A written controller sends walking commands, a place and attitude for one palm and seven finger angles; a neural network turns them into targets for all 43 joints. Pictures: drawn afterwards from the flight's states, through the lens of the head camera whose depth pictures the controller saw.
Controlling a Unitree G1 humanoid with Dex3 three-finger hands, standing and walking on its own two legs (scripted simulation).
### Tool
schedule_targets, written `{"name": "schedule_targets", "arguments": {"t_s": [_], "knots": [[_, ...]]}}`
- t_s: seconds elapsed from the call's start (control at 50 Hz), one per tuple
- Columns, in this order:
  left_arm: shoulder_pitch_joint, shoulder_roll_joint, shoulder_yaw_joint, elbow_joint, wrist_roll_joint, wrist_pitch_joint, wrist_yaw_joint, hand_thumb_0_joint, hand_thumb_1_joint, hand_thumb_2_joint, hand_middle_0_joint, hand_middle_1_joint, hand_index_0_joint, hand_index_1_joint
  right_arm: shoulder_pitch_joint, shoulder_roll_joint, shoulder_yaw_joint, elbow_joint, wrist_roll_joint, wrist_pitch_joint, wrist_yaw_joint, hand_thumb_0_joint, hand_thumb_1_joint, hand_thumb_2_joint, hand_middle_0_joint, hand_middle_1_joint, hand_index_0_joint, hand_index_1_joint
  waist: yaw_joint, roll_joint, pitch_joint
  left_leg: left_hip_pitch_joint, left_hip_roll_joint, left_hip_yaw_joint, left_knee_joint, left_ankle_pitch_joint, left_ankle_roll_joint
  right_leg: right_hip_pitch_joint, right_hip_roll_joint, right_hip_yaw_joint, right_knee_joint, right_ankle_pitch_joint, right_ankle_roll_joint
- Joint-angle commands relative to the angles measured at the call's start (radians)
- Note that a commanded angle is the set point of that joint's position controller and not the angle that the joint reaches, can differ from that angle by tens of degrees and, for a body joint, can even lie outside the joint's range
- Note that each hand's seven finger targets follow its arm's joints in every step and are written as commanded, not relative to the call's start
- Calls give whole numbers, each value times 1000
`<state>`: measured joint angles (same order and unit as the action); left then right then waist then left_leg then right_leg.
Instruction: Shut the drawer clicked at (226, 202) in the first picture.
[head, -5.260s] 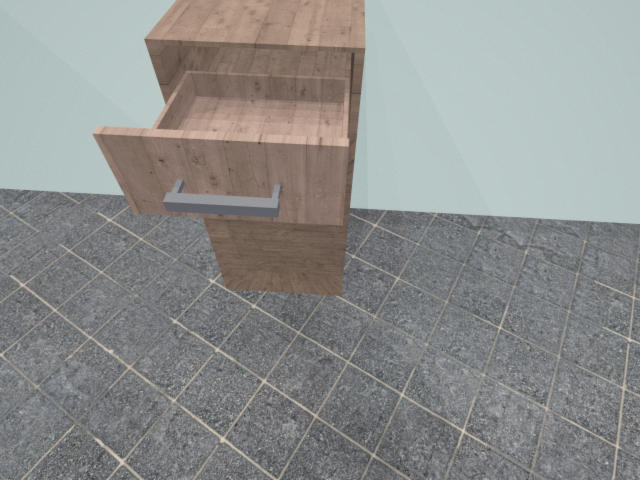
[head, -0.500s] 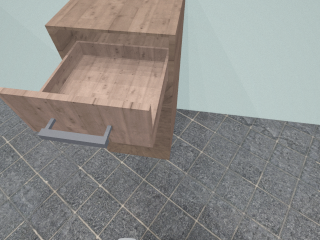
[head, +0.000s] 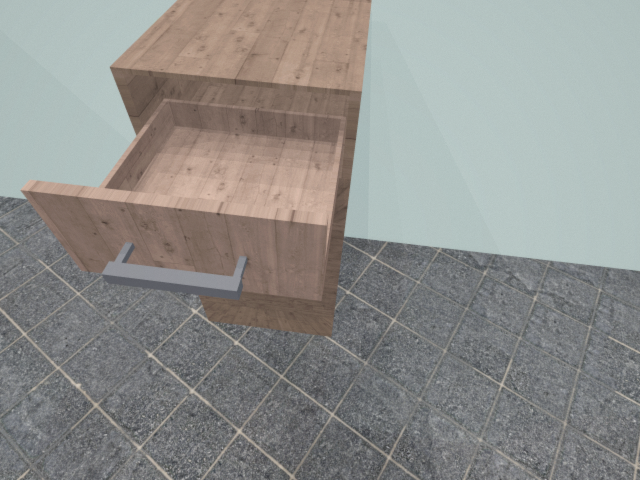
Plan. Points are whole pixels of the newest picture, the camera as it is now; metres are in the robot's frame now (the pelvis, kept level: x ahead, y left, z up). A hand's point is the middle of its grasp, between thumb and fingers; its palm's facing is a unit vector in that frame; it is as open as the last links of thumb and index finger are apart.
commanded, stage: come to a stop and stand still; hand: left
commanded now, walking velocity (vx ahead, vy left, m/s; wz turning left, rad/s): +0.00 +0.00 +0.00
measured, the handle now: (179, 268) +0.36 +0.22 +0.04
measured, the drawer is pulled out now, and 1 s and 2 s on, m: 0.30 0.30 0.30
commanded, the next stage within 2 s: look again from close up in 0.14 s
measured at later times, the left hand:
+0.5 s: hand out of the picture +0.07 +0.19 -0.18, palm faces -0.01 -0.97 -0.25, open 7.4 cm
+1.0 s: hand out of the picture +0.04 +0.21 -0.18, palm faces -0.04 -0.97 -0.22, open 7.4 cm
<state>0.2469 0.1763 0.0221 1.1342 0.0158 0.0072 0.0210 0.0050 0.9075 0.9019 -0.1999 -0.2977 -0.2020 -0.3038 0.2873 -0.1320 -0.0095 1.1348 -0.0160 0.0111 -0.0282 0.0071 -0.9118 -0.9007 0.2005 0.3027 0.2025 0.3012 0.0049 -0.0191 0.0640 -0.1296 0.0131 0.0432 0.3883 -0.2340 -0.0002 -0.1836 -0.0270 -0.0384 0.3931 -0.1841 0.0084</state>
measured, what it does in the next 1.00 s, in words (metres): stands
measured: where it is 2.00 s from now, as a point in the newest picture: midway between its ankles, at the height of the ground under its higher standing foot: outside the picture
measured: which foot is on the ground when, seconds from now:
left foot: down 0.00-1.00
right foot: down 0.00-1.00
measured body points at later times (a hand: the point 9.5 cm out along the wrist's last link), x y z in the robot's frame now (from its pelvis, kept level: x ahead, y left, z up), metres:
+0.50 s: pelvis +0.03 +0.00 -0.01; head +0.03 +0.00 +0.44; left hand +0.07 +0.24 -0.16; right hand +0.07 -0.24 -0.16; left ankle -0.01 +0.12 -0.74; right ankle +0.02 -0.12 -0.74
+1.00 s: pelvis +0.01 +0.02 -0.01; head +0.03 +0.02 +0.44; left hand +0.04 +0.26 -0.16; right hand +0.03 -0.21 -0.17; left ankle -0.01 +0.12 -0.74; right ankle +0.02 -0.12 -0.74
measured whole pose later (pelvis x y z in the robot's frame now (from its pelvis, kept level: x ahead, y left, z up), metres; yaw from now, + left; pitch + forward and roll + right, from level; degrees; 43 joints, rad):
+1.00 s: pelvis +0.01 +0.02 -0.01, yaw -2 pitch -2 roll +0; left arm 0.28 0.19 -0.02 1.05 0.02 0.00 0.03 0.01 0.91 0.90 -0.20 -0.30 -0.20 -0.30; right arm 0.22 -0.17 -0.01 1.10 -0.02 0.01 -0.01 0.01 -0.91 -0.90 0.20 0.30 0.20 0.30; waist 0.00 0.00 0.05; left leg -0.13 -0.01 0.09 0.48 -0.32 0.03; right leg -0.21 -0.05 0.01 0.50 -0.26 0.04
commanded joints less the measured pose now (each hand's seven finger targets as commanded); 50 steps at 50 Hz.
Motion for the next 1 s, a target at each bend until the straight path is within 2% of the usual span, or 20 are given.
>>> {"name": "schedule_targets", "arguments": {"t_s": [0.0,0.06,0.12,0.2,0.22,0.24,0.26,0.28,0.32,0.36,0.4,0.42,0.48,0.52,0.6,0.64,0.72,0.86,0.92,0.98], "knots": [[54,77,16,-28,-2,-12,11,0,900,900,-200,-300,-200,-300,51,-114,-19,-34,4,-21,-10,0,-900,-900,200,300,200,300,5,29,15,-84,109,-93,-119,27,14,33,-73,58,-52,38,-25],[61,75,17,-26,-2,-13,13,0,900,900,-200,-300,-200,-300,60,-106,-19,-26,5,-24,-12,0,-900,-900,200,300,200,300,6,44,7,-70,109,-90,-113,71,15,38,-75,54,-43,62,-25],[70,75,17,-26,-2,-16,14,0,900,900,-200,-300,-200,-300,70,-102,-20,-24,9,-25,-14,0,-900,-900,200,300,200,300,5,15,5,-46,105,-78,-100,105,16,31,-75,54,-47,80,-25],[71,69,15,-22,-3,-17,16,0,900,900,-200,-300,-200,-300,72,-94,-21,-17,6,-25,-14,0,-900,-900,200,300,200,300,0,29,1,-33,103,-69,-87,127,14,27,-79,57,-41,105,-27],[21,249,-6,-121,-12,-28,17,0,900,900,-200,-300,-200,-300,-18,-217,-34,-130,-18,-22,-2,0,-900,-900,200,300,200,300,-21,102,23,-34,47,-92,-100,145,20,-50,-29,71,71,-35,-47],[57,178,8,-131,-4,-28,24,0,900,900,-200,-300,-200,-300,-30,-208,-57,-143,-14,-46,-9,0,-900,-900,200,300,200,300,4,149,-58,-74,119,-108,-25,24,35,-55,-61,74,81,-106,-47],[61,143,8,-124,0,-38,25,0,900,900,-200,-300,-200,-300,-30,-163,-52,-141,-11,-49,-9,0,-900,-900,200,300,200,300,-4,138,-119,-73,95,-106,13,56,41,-28,-73,89,72,-5,-58],[83,128,-6,-118,0,-38,26,0,900,900,-200,-300,-200,-300,-19,-127,-44,-137,-3,-40,-7,0,-900,-900,200,300,200,300,-3,92,-128,-71,74,-85,42,22,32,-26,-87,113,43,-13,-54],[79,129,-10,-134,1,-42,29,0,900,900,-200,-300,-200,-300,3,-117,-37,-146,-4,-31,0,0,-900,-900,200,300,200,300,-17,-46,-91,-94,50,-62,88,11,20,-52,-107,164,3,-22,-60],[59,139,-5,-137,-1,-48,31,0,900,900,-200,-300,-200,-300,4,-133,-42,-138,0,-31,3,0,-900,-900,200,300,200,300,-24,-85,-47,-97,52,-63,81,48,20,-75,-105,152,7,40,-55],[56,148,-2,-145,-3,-51,32,0,900,900,-200,-300,-200,-300,-5,-160,-47,-138,2,-37,2,0,-900,-900,200,300,200,300,-21,-41,-43,-83,69,-70,75,134,25,-63,-91,124,51,171,-49],[71,129,-9,-147,-1,-48,34,0,900,900,-200,-300,-200,-300,-7,-145,-39,-134,0,-37,3,0,-900,-900,200,300,200,300,-12,-35,-51,-68,75,-58,73,205,26,-45,-88,118,73,251,-47],[68,157,0,-150,-5,-48,35,0,900,900,-200,-300,-200,-300,-31,-171,-43,-133,2,-37,-1,0,-900,-900,200,300,200,300,-11,29,-61,-47,82,-61,79,297,23,-27,-90,99,99,323,-42],[75,143,-7,-155,-3,-43,36,0,900,900,-200,-300,-200,-300,-43,-161,-37,-133,1,-34,1,0,-900,-900,200,300,200,300,-5,15,-66,-33,85,-49,80,329,23,-17,-90,99,102,359,-40],[46,161,-4,-160,-5,-37,33,0,900,900,-200,-300,-200,-300,-75,-173,-37,-135,0,-26,2,0,-900,-900,200,300,200,300,-10,20,-39,-39,83,-54,54,233,19,-35,-94,102,73,274,-34],[45,150,-9,-166,-3,-33,32,0,900,900,-200,-300,-200,-300,-81,-174,-33,-131,-1,-25,6,0,-900,-900,200,300,200,300,-8,6,-45,-26,83,-53,46,223,21,-34,-88,103,65,238,-31],[37,153,-10,-168,-3,-29,30,0,900,900,-200,-300,-200,-300,-86,-177,-30,-121,1,-27,7,0,-900,-900,200,300,200,300,-6,24,-66,-9,88,-52,29,243,23,-15,-84,96,62,229,-25],[47,136,-11,-145,-4,-23,28,0,900,900,-200,-300,-200,-300,-78,-169,-23,-94,4,-27,7,0,-900,-900,200,300,200,300,-5,32,-41,-24,90,-57,-5,175,26,-17,-80,91,37,139,-16],[54,131,-9,-137,2,-18,23,0,900,900,-200,-300,-200,-300,-42,-174,-22,-73,1,-20,11,0,-900,-900,200,300,200,300,-7,31,-29,-33,85,-63,-43,-71,37,-34,-62,78,31,-80,-23],[57,119,-3,-138,11,-9,13,0,900,900,-200,-300,-200,-300,-27,-184,-28,-72,-3,-7,16,0,-900,-900,200,300,200,300,-8,61,83,-120,103,-106,-117,-344,52,-110,-38,55,39,-274,-24]]}}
